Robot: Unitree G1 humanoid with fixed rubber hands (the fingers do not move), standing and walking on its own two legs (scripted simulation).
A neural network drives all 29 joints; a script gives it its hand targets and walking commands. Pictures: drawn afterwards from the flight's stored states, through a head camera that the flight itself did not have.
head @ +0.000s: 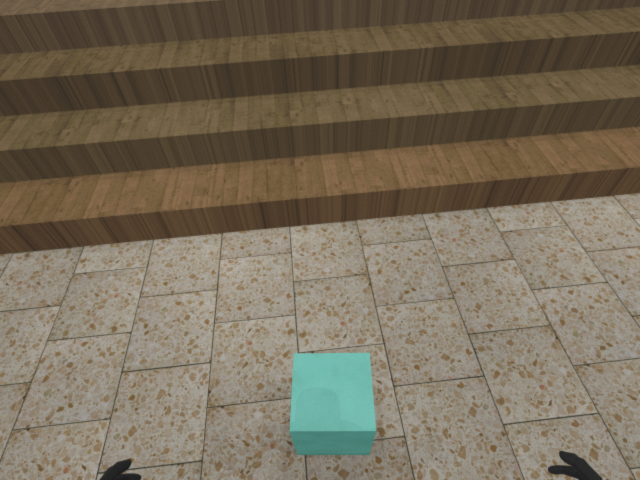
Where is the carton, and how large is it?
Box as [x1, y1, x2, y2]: [290, 353, 375, 454]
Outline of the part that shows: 294,353 290,412 290,433 297,454 369,454 375,433 369,353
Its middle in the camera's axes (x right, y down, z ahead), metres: +0.03 +0.46 +1.09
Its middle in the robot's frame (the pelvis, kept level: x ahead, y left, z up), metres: +0.42 +0.01 -0.66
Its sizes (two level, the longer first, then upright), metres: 0.210 0.200 0.250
